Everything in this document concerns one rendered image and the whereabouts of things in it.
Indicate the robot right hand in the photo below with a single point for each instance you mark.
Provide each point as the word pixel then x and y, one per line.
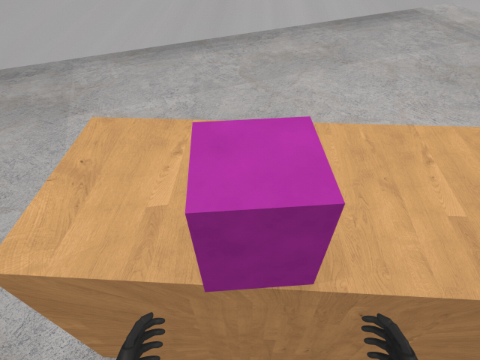
pixel 396 345

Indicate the carton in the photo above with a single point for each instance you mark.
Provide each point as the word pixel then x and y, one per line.
pixel 262 202

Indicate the robot left hand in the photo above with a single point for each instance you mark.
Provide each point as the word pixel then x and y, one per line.
pixel 133 347

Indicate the pedestal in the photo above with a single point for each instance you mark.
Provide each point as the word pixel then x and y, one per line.
pixel 106 241

